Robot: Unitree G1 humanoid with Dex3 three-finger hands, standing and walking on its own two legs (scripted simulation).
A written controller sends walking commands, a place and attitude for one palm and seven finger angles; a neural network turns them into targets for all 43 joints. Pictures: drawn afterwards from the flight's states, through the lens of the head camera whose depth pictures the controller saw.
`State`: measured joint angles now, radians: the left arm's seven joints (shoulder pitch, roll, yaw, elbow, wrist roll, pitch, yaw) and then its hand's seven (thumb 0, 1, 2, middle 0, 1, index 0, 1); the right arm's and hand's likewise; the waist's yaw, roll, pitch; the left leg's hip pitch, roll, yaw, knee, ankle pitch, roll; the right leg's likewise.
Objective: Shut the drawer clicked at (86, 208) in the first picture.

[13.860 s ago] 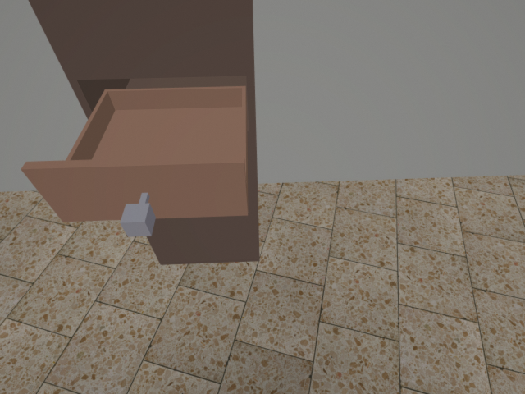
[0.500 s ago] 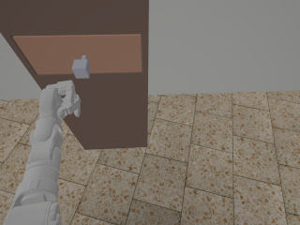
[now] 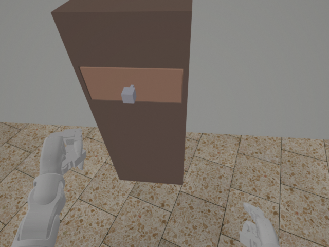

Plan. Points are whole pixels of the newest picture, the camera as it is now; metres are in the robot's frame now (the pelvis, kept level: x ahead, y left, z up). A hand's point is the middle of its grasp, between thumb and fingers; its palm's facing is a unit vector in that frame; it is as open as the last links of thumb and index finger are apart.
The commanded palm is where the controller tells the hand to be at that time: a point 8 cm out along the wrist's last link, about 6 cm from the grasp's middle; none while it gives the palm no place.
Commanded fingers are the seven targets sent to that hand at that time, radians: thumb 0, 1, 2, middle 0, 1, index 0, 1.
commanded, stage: draw the hand back to the body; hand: left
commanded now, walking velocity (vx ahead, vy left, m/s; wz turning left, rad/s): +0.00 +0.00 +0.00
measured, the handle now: (130, 92) +0.64 +0.19 +0.02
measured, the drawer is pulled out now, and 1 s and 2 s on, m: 0.00 0.00 0.00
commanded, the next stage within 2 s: step back with the hand held close in 0.56 s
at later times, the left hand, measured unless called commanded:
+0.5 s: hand (34, 189) +0.17 +0.24 +0.16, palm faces +0.40 -0.82 -0.42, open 3.2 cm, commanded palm +0.13 +0.28 +0.18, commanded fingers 0.00 0.90 0.90 -1.40 -1.60 -1.40 -1.60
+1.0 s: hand (35, 187) +0.18 +0.25 +0.15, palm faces +0.27 -0.82 -0.51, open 3.2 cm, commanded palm +0.12 +0.30 +0.18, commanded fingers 0.00 0.90 0.90 -1.40 -1.60 -1.40 -1.60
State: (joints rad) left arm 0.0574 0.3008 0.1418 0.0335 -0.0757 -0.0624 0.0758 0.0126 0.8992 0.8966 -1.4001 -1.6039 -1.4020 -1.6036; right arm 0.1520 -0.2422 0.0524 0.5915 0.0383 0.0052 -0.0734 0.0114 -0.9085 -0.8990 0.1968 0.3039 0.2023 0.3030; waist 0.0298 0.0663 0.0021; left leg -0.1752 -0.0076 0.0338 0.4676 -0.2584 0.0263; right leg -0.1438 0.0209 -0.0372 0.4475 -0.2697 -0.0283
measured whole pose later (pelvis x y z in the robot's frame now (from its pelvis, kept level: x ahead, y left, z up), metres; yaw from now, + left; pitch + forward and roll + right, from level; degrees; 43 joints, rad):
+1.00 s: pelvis -0.01 +0.02 +0.00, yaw -1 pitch +1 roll -1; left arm 0.63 0.39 0.33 -0.51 -0.05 -0.17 0.09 0.01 0.89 0.90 -1.40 -1.60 -1.40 -1.60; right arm 0.17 -0.24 -0.02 0.56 0.01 0.03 -0.08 0.01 -0.91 -0.90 0.20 0.30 0.20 0.30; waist 0.00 0.05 0.02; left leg -0.23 -0.03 0.06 0.43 -0.21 0.05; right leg -0.20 0.00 -0.01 0.41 -0.22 0.00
